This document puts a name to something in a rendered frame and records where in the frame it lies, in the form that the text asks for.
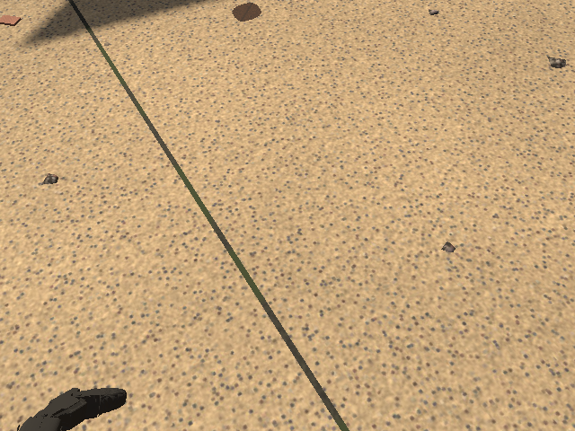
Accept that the robot left hand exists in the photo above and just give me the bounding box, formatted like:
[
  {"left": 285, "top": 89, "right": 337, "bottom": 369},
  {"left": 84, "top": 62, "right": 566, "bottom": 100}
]
[{"left": 17, "top": 388, "right": 127, "bottom": 431}]

